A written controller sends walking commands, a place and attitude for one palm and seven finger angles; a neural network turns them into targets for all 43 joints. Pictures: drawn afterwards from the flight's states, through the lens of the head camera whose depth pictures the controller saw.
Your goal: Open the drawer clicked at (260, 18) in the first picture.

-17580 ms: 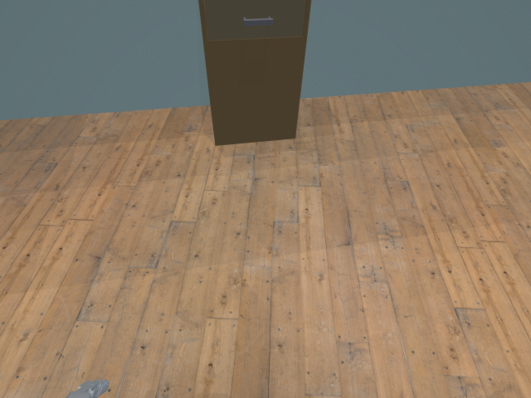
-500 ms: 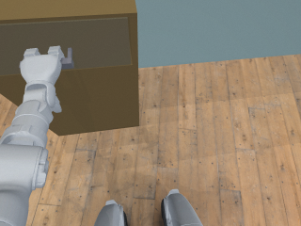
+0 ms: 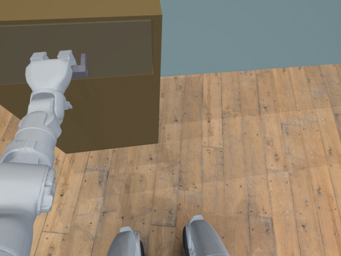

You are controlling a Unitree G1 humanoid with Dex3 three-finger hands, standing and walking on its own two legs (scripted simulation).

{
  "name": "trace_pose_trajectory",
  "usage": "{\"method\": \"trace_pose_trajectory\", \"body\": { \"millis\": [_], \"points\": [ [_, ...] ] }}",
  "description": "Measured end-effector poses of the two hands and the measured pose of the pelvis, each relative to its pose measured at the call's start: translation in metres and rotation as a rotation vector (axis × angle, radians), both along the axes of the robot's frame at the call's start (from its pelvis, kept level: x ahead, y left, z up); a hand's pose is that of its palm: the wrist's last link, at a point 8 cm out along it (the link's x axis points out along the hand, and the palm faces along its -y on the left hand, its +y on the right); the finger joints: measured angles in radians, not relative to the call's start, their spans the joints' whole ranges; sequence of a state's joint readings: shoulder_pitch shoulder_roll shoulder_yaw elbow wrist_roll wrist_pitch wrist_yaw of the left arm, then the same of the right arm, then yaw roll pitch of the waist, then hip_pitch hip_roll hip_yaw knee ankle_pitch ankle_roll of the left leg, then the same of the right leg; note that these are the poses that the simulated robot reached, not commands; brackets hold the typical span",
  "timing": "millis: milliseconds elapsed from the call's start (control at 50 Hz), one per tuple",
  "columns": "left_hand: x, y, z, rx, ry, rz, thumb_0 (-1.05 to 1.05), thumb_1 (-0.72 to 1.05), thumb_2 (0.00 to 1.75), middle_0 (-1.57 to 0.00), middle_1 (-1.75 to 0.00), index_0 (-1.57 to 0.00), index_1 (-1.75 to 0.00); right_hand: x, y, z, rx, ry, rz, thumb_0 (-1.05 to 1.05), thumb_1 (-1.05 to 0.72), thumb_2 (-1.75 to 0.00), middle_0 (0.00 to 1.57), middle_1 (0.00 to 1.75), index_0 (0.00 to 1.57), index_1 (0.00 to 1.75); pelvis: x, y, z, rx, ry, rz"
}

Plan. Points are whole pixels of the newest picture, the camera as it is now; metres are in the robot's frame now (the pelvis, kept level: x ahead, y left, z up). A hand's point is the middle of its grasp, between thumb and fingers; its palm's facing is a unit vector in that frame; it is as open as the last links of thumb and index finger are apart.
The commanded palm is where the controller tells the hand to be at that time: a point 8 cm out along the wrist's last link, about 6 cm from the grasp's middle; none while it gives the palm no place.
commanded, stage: close the thumb around the handle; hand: left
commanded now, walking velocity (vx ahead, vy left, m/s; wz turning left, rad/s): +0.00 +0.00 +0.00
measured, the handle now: (58, 66) +0.57 +0.23 +0.02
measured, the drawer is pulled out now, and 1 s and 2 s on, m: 0.00 0.04 0.17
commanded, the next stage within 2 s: pull the drawer open in 0.38 s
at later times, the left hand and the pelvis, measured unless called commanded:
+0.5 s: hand (60, 89) +0.52 +0.22 +0.00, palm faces -0.06 -0.01 -1.00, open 5.5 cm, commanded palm +0.50 +0.21 +0.05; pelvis +0.01 +0.00 +0.00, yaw +0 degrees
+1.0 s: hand (59, 104) +0.48 +0.22 +0.00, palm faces -0.05 -0.04 -1.00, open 5.5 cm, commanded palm +0.44 +0.21 +0.05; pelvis +0.04 +0.00 +0.02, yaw -1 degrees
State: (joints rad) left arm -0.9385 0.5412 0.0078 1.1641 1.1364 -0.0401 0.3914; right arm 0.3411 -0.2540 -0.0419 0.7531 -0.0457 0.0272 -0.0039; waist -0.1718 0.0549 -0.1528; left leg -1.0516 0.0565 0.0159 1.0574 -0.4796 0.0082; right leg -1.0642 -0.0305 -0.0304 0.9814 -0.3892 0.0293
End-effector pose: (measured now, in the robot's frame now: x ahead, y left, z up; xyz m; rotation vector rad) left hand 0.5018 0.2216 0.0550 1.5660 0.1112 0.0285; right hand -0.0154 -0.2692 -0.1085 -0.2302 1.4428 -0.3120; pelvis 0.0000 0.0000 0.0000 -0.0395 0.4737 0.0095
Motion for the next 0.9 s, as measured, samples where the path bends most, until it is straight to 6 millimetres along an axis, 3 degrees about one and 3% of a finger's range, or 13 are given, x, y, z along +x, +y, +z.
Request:
{"method": "trace_pose_trajectory", "body": {
  "millis": [320, 680, 900],
  "points": [
    [0.001, 0.001, 0.002, -0.007, 0.022, -0.022, 0.0, 0.73, 0.83, -0.38, -1.33, -0.41, -1.33, 0.001, 0.002, 0.003, -0.001, 0.01, -0.003, 0.0, -0.91, -0.9, 0.2, 0.3, 0.2, 0.3, 0.006, 0.002, 0.003, 0.0, -0.007, -0.003],
    [-0.007, 0.0, 0.001, -0.019, 0.022, -0.002, 0.0, 0.75, 0.8, -0.33, -1.34, -0.39, -1.34, 0.017, -0.001, 0.008, 0.015, -0.013, -0.02, 0.01, -0.91, -0.9, 0.2, 0.3, 0.2, 0.3, 0.017, -0.001, 0.012, 0.003, -0.022, -0.021],
    [-0.03, 0.0, 0.001, -0.029, 0.011, -0.02, 0.0, 0.75, 0.8, -0.31, -1.35, -0.38, -1.34, 0.053, 0.0, 0.01, 0.033, -0.064, -0.001, 0.01, -0.91, -0.9, 0.2, 0.3, 0.2, 0.3, 0.031, 0.0, 0.02, 0.009, -0.053, -0.024]
  ]
}}
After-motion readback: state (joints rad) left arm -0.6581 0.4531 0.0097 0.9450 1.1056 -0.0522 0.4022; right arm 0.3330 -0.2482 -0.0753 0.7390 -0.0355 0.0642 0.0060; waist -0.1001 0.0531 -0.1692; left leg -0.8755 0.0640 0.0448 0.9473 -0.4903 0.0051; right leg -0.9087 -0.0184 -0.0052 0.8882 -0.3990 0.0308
